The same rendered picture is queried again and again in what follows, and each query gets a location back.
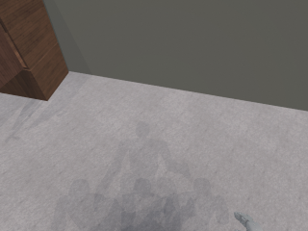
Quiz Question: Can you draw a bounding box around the robot right hand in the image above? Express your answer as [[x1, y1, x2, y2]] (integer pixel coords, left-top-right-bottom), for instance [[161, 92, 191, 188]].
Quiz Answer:
[[234, 211, 264, 231]]

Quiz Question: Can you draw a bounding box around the cupboard door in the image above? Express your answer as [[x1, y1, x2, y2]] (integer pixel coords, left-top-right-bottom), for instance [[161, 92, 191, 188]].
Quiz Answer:
[[0, 29, 24, 89]]

